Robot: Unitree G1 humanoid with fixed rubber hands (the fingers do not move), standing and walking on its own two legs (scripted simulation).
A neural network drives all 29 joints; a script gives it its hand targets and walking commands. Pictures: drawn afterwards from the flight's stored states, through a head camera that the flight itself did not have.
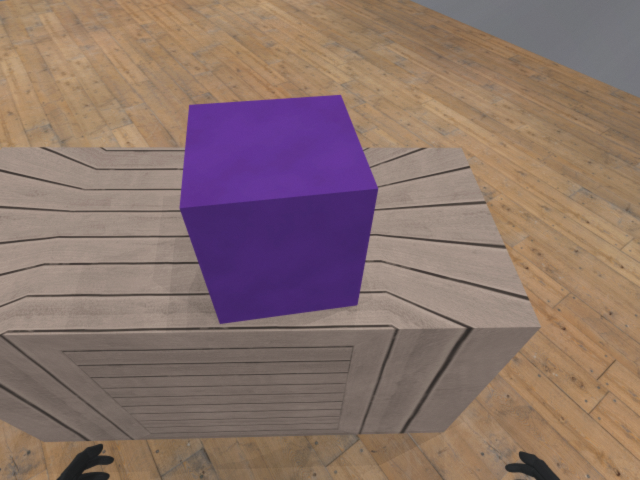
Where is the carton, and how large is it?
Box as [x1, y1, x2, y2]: [180, 95, 377, 323]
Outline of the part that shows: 340,95 189,105 180,198 180,210 220,323 357,304 377,187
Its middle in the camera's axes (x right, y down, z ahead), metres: -0.07 -0.05 +0.65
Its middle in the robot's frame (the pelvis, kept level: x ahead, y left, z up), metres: +0.53 +0.07 +0.01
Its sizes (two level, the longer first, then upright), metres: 0.241 0.232 0.275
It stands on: a pedestal, 0.64 m high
